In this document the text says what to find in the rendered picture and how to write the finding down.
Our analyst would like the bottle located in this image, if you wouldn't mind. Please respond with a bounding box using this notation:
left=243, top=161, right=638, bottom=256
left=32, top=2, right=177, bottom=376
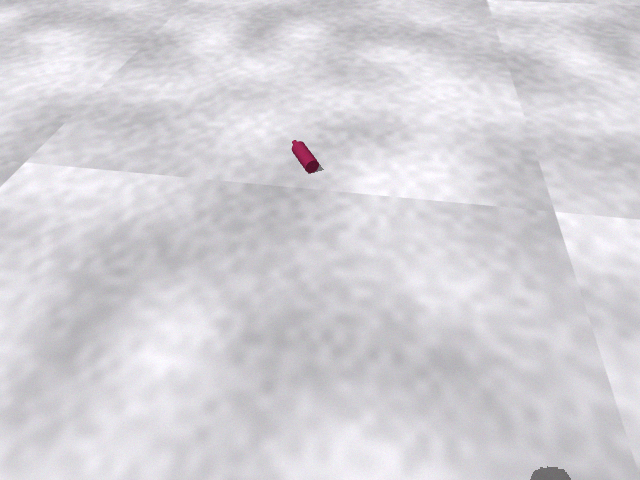
left=292, top=140, right=319, bottom=173

